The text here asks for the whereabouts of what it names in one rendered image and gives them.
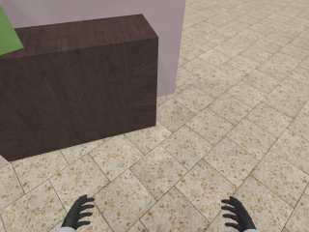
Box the pedestal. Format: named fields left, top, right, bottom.
left=0, top=14, right=158, bottom=162

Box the right robot hand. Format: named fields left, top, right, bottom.
left=221, top=196, right=257, bottom=232

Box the carton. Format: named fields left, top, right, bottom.
left=0, top=4, right=24, bottom=55

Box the left robot hand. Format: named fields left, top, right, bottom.
left=61, top=194, right=95, bottom=230

